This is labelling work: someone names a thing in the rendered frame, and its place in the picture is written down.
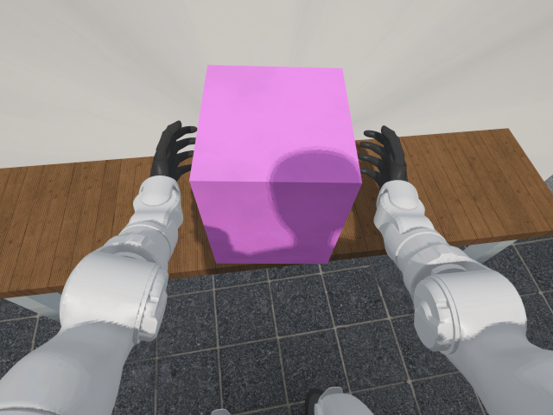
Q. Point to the right robot foot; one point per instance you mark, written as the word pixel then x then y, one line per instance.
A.
pixel 311 399

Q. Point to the robot left upper arm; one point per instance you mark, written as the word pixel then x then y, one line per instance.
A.
pixel 114 302

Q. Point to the table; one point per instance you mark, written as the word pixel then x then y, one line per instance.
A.
pixel 478 188

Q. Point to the right robot hand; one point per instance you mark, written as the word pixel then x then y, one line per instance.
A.
pixel 392 165

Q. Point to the left robot hand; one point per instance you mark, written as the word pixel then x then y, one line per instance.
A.
pixel 166 159

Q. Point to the robot right shin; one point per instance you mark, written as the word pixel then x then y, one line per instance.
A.
pixel 331 390

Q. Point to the left robot forearm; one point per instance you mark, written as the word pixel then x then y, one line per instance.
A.
pixel 152 232

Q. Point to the robot right upper arm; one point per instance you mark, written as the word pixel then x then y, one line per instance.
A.
pixel 476 319

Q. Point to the carton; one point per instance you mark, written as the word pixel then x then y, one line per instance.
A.
pixel 275 170

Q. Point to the right robot forearm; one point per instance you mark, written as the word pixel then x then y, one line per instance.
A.
pixel 411 241

